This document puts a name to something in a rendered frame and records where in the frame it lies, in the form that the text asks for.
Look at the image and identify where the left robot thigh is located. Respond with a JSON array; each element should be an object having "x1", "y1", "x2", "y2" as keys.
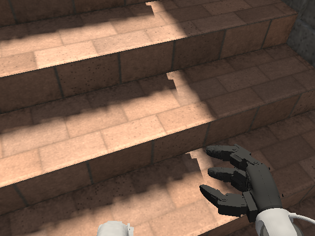
[{"x1": 96, "y1": 220, "x2": 134, "y2": 236}]

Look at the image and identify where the right robot hand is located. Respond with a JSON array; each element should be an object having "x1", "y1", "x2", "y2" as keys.
[{"x1": 199, "y1": 144, "x2": 284, "y2": 223}]

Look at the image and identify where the robot right forearm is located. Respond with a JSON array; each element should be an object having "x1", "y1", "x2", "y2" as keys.
[{"x1": 255, "y1": 207, "x2": 304, "y2": 236}]

